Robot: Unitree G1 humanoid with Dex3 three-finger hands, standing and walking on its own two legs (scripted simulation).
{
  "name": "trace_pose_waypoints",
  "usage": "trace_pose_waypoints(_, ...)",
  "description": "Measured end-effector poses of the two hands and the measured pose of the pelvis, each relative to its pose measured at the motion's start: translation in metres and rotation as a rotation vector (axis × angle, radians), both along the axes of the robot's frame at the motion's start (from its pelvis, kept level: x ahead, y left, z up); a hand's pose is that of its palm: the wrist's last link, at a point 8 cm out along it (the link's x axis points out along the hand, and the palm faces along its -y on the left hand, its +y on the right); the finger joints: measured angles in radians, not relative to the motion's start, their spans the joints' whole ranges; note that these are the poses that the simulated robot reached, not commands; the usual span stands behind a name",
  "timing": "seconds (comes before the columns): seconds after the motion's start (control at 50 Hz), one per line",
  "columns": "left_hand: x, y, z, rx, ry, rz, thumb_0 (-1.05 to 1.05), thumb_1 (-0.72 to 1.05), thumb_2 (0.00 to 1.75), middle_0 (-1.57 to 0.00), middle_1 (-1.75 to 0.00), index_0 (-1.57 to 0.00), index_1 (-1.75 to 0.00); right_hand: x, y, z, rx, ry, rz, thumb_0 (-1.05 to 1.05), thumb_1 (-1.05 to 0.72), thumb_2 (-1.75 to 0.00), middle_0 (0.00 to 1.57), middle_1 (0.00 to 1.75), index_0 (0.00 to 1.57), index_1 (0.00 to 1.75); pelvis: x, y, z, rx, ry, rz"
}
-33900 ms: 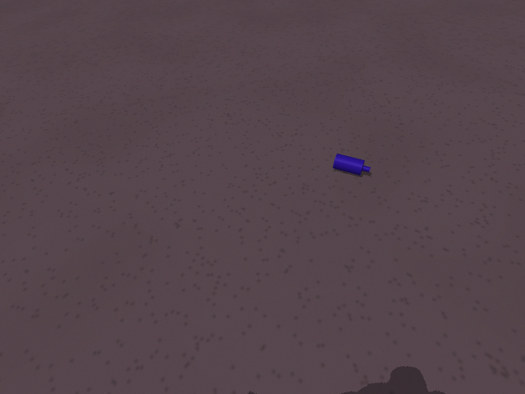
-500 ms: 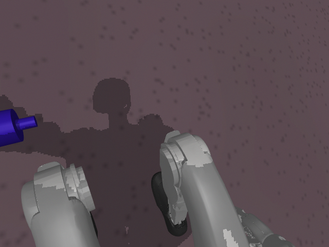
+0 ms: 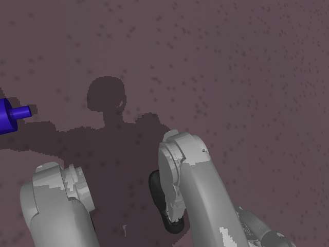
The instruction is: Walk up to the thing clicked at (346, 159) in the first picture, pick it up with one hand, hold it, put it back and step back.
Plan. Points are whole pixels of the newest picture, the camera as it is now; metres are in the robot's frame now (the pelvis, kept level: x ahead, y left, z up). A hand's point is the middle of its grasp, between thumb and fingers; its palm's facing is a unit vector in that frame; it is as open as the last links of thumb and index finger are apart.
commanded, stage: open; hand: left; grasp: from above
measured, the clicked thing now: out of the picture +0.44 +0.33 -0.26
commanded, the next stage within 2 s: withdraw in 0.12 s
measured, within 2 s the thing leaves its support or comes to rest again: neither
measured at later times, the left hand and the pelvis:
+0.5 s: hand out of the picture +0.43 +0.37 -0.18, palm faces -0.28 -0.11 -0.95, open 13.9 cm; pelvis +0.00 +0.00 +0.00, yaw +0 degrees
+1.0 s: hand out of the picture +0.38 +0.35 -0.06, palm faces -0.51 -0.13 -0.85, open 14.0 cm; pelvis -0.01 -0.01 +0.07, yaw +6 degrees
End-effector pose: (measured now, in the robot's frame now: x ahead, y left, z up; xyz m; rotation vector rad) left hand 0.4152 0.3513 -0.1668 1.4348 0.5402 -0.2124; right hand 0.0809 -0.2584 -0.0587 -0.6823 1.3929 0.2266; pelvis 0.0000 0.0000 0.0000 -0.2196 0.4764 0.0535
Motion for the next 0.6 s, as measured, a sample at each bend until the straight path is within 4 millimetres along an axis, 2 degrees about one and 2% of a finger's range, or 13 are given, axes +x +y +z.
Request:
trace_pose_waypoints(0.3, -0.002, 0.003, 0.005, 0.02, 0.002, 0.0, 0.0, -0.5, 1.03, -0.08, -1.02, -0.08, -1.02, 0.004, -0.001, -0.003, 0.003, -0.015, 0.009, 0.0, -0.89, -0.9, 0.2, 0.3, 0.21, 0.3, -0.001, 0.0, -0.002, 0.003, -0.003, -0.005)
trace_pose_waypoints(0.4, 0.003, 0.006, 0.011, 0.023, -0.053, 0.02, 0.0, -0.49, 1.0, -0.08, -1.03, -0.09, -1.02, 0.001, 0.0, -0.003, 0.015, -0.014, 0.007, 0.0, -0.9, -0.9, 0.2, 0.3, 0.21, 0.3, -0.001, -0.001, -0.002, 0.006, -0.002, -0.003)
trace_pose_waypoints(0.48, 0.011, 0.014, 0.033, 0.049, -0.16, 0.064, 0.0, -0.49, 0.99, -0.09, -1.03, -0.1, -1.01, 0.0, 0.0, -0.004, 0.034, -0.015, -0.024, 0.0, -0.9, -0.9, 0.2, 0.3, 0.21, 0.3, 0.002, -0.001, 0.0, 0.008, 0.018, 0.0)
trace_pose_waypoints(0.54, 0.013, 0.024, 0.061, 0.095, -0.207, 0.096, 0.0, -0.49, 0.98, -0.09, -1.03, -0.1, -1.01, 0.004, -0.001, -0.007, 0.056, -0.029, -0.07, 0.01, -0.9, -0.9, 0.2, 0.3, 0.21, 0.3, 0.004, -0.002, 0.004, 0.013, 0.046, 0.008)
trace_pose_waypoints(0.6, 0.012, 0.033, 0.094, 0.142, -0.183, 0.116, 0.0, -0.49, 0.98, -0.09, -1.02, -0.09, -1.0, 0.012, -0.001, -0.009, 0.086, -0.051, -0.12, 0.01, -0.9, -0.9, 0.2, 0.3, 0.21, 0.3, 0.005, -0.001, 0.013, 0.021, 0.076, 0.02)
